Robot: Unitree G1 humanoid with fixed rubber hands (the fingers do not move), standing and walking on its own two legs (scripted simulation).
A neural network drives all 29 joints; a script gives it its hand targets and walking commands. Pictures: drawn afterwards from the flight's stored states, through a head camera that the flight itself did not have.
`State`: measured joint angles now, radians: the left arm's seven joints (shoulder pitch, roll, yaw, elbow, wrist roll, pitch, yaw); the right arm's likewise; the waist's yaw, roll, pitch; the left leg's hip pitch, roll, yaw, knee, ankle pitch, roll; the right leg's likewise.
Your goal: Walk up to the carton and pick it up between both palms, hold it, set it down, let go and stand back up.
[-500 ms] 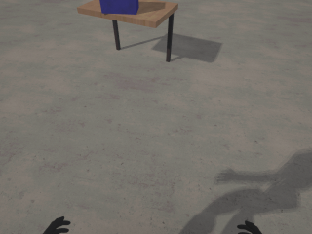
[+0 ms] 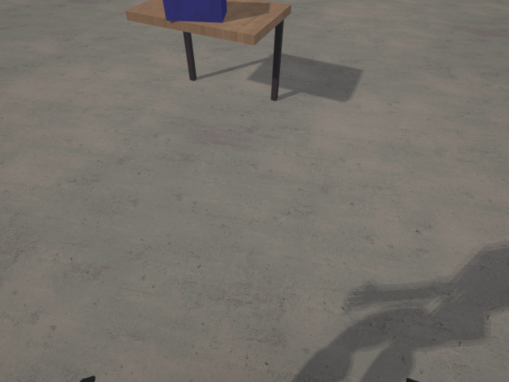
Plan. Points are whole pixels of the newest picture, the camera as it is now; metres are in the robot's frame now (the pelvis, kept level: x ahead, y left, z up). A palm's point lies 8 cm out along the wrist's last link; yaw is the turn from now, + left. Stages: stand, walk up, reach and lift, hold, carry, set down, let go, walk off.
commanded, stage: stand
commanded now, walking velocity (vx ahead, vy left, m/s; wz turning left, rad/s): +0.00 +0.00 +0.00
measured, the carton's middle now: out of the picture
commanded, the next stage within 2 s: none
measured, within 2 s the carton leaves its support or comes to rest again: neither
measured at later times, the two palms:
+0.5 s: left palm out of the picture +0.08 +0.31 -0.11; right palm out of the picture +0.09 -0.27 -0.10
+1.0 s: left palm out of the picture +0.04 +0.31 -0.10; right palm out of the picture +0.05 -0.27 -0.10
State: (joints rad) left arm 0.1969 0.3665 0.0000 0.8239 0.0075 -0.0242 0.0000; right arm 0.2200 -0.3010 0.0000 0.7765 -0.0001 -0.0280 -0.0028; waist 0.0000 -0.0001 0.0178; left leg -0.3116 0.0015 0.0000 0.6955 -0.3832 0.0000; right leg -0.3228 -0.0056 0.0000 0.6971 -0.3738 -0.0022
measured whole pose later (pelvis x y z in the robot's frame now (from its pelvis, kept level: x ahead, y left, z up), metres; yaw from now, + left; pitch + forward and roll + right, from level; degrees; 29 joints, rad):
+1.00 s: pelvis -0.03 +0.01 +0.01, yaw +0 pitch +0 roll -1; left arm 0.20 0.37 0.00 1.02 0.01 -0.03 0.00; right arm 0.18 -0.31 0.00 0.97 0.00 -0.03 0.00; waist 0.00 0.00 0.02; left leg -0.31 0.00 0.00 0.59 -0.29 0.01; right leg -0.31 -0.01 0.00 0.56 -0.26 0.01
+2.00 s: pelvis -0.03 +0.01 +0.02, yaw +0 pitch +0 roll +0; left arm 0.19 0.37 0.00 1.06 0.01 -0.03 0.00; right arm 0.16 -0.31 0.00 1.04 0.00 -0.03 0.00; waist 0.00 0.00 0.02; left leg -0.25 0.00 0.00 0.49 -0.23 0.01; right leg -0.25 -0.01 0.00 0.46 -0.21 0.01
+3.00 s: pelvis +0.14 +0.00 +0.02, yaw -3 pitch +2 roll -1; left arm 0.39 0.43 0.03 0.99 0.01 -0.10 -0.03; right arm 0.09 -0.44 0.00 0.98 0.00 0.00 0.12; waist 0.00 0.10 -0.02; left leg -0.61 0.04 0.00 0.78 -0.25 0.03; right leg -0.05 -0.04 -0.01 0.37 -0.36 0.03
